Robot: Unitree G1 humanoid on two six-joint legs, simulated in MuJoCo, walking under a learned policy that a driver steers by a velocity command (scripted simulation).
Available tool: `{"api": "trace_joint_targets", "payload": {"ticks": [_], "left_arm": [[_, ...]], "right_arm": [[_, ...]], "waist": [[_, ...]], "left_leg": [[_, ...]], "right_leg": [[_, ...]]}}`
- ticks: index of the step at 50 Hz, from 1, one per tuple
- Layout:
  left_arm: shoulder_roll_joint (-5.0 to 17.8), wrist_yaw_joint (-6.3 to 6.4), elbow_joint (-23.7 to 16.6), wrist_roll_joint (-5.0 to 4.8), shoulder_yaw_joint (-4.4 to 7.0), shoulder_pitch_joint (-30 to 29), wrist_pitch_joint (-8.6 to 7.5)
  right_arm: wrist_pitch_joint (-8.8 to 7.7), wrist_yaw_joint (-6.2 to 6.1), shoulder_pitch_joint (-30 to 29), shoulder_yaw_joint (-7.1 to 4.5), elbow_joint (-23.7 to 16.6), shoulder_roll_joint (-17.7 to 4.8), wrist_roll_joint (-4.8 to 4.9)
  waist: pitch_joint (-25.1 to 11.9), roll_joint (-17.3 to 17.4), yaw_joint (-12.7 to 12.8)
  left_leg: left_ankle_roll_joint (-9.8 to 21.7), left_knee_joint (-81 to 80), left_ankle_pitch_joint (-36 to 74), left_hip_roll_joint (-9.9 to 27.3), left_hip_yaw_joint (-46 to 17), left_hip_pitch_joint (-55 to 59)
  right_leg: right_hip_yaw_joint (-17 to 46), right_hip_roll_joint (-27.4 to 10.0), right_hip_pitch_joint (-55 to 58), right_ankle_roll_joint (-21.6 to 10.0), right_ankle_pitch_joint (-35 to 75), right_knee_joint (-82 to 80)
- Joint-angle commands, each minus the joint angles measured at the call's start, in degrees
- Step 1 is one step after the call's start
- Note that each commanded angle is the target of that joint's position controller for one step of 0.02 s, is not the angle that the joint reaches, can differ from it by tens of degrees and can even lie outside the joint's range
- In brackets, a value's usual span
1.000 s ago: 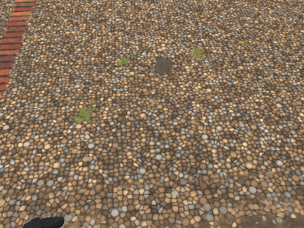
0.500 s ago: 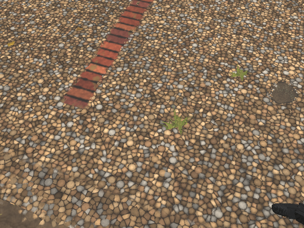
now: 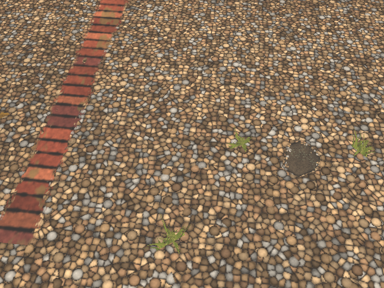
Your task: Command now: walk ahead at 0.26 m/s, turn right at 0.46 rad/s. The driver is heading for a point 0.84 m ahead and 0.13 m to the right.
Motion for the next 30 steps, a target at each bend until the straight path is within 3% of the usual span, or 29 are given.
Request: {"api": "trace_joint_targets", "payload": {"ticks": [1, 2, 3, 4, 5, 7, 8, 10, 13, 17, 19, 21, 22, 23, 24, 25, 26, 28, 30], "left_arm": [[18.64, 1.75, -2.42, 0.99, 5.23, 14.72, -0.09], [14.68, 2.05, -3.96, 1.07, 4.6, 16.6, 0.43], [12.55, 2.35, -5.05, 0.65, 4.07, 12.37, 0.98], [10.66, 2.67, -5.35, -0.5, 3.69, 8.85, 1.56], [9.54, 3.06, -6.0, -0.88, 3.25, 6.27, 2.17], [9.75, 3.28, -6.58, 0.27, 3.3, 3.56, 2.81], [10.06, 3.35, -6.53, 0.39, 3.49, 2.58, 2.91], [11.15, 3.87, -6.19, 0.43, 3.93, 2.68, 3.18], [11.89, 4.93, -6.07, -0.36, 4.28, 2.26, 4.67], [11.54, 5.53, -6.51, -0.39, 4.25, 1.89, 6.34], [11.13, 5.45, -6.66, -0.37, 4.19, 2.16, 6.62], [10.07, 5.51, -7.11, -1.0, 3.88, 0.79, 6.85], [8.05, 5.5, -7.2, -0.84, 3.32, 2.49, 6.85], [5.16, 5.31, -7.44, -0.15, 2.61, 7.16, 6.64], [8.95, 5.14, -8.34, 0.15, 3.55, 6.2, 5.88], [12.4, 5.05, -7.15, -0.1, 4.74, 6.85, 5.8], [12.71, 5.22, -5.83, -0.71, 5.2, 6.67, 6.41], [10.32, 5.57, -5.23, -0.89, 4.82, 6.51, 7.85], [7.16, 5.45, -6.28, -1.05, 3.77, 4.39, 8.05]], "right_arm": [[-1.78, 0.56, 6.81, 0.68, -7.27, -1.04, -2.73], [-2.9, 1.78, 4.82, 0.07, -5.84, -7.44, -1.24], [-3.11, 2.1, -1.73, -0.49, -8.13, -9.21, 1.06], [-2.99, 1.67, -4.77, -0.19, -9.27, -8.51, 0.7], [-2.32, 1.05, -6.05, -0.36, -9.33, -8.34, -0.02], [-0.61, 0.61, -3.56, -0.57, -9.34, -7.82, -0.19], [-0.19, 0.36, -1.85, -0.23, -8.75, -6.47, -0.3], [0.05, -0.33, -1.55, 0.16, -8.31, -5.26, -0.62], [0.62, -0.61, -3.68, 0.12, -8.45, -5.3, -0.43], [0.67, -0.08, -8.52, -0.23, -9.99, -5.44, 0.11], [-0.09, 0.37, -9.09, -0.63, -10.39, -5.87, 0.26], [-1.09, 0.77, -5.98, -1.3, -9.52, -6.16, 0.33], [-1.32, 0.58, -4.67, -2.13, -9.41, -8.81, -0.31], [-0.66, 0.1, -7.54, -3.25, -10.71, -13.97, -1.63], [-0.3, 0.29, -5.03, -3.34, -9.87, -12.69, -2.82], [-0.29, 0.2, -5.94, -2.62, -10.65, -9.91, -2.29], [-0.08, 0.03, -7.7, -2.15, -10.9, -7.7, -1.55], [0.48, -0.38, -9.8, -1.73, -11.25, -6.47, -0.43], [1.16, -0.67, -8.75, -1.78, -10.57, -6.65, -0.74]], "waist": [[-21.95, -13.6, 2.56], [-32.86, -4.53, 8.07], [-25.6, -1.95, 8.54], [-16.94, 3.08, 6.79], [-11.19, 5.09, 4.94], [-7.18, 1.73, 1.2], [-6.88, 0.24, 0.27], [-8.66, -0.97, 0.28], [-11.97, -2.64, 1.07], [-9.96, -5.91, 2.77], [-9.3, -7.5, 3.07], [-8.96, -7.88, 0.87], [-9.51, -4.67, 1.51], [-8.85, 11.04, 5.89], [-8.75, 19.12, 3.87], [-8.22, 13.7, 3.57], [-6.98, 9.87, 3.73], [-5.3, 8.94, 3.68], [-4.78, 10.59, 2.65]], "left_leg": [[-5.41, 52.89, -10.13, -3.6, -5.68, -35.92], [-5.21, 59.6, -10.68, -2.81, -17.65, -38.36], [-4.31, 57.27, -5.82, 0.72, -18.58, -41.52], [-4.07, 52.37, -2.24, 2.77, -16.69, -43.11], [-4.55, 48.68, -0.17, 3.95, -15.73, -42.06], [-5.45, 42.45, 1.78, 4.42, -15.07, -35.2], [-6.34, 38.39, 2.2, 4.23, -14.15, -33.31], [-7.86, 31.58, 5.12, 3.2, -13.44, -31.52], [-8.67, 24.96, 12.17, 2.28, -14.1, -29.11], [-7.84, 16.29, 13.66, 0.91, -15.14, -27.49], [-6.83, 10.67, 12.17, 0.28, -15.58, -26.23], [-4.79, -2.55, 19.19, 0.74, -14.87, -19.69], [-2.23, -6.25, 23.96, 7.36, -19.19, -13.49], [4.93, -6.85, 38.05, 20.25, -32.09, -7.79], [13.26, -8.94, 43.68, 26.91, -42.43, -8.11], [13.89, -7.94, 42.46, 25.78, -38.69, -8.49], [11.26, -6.77, 40.2, 21.76, -31.8, -9.33], [8.88, -6.51, 38.58, 17.79, -24.42, -10.22], [9.06, -7.62, 38.91, 15.04, -19.81, -10.86]], "right_leg": [[34.03, -20.84, 50.96, -18.93, 43.5, 2.75], [40.68, -22.25, 54.53, -21.55, 38.15, -0.93], [32.69, -19.49, 48.79, -18.56, 33.18, -2.9], [27.67, -16.38, 39.39, -15.88, 27.9, -5.07], [24.97, -14.4, 30.3, -14.55, 24.53, -7.55], [22.17, -11.38, 17.79, -13.78, 21.14, -11.37], [20.15, -10.25, 14.64, -13.49, 23.32, -11.58], [17.99, -8.81, 12.93, -12.78, 27.68, -10.35], [18.13, -7.06, 12.91, -10.15, 19.19, -8.74], [23.11, -5.95, 12.62, -7.77, 0.4, -8.43], [26.47, -6.41, 15.04, -7.23, 0.78, -6.29], [28.0, -4.74, 15.57, -4.79, 0.66, -2.43], [26.19, -2.1, 12.16, -2.07, -7.79, 2.33], [15.94, 6.25, 2.65, 1.83, -28.7, 13.93], [10.81, 7.23, -4.59, 4.71, -38.36, 26.83], [11.54, 4.29, -5.62, 6.1, -35.24, 35.16], [10.75, 3.28, -5.95, 7.17, -31.42, 38.18], [9.11, 2.05, -6.53, 9.03, -26.45, 41.21], [6.3, 2.1, -4.39, 9.78, -24.21, 36.59]]}}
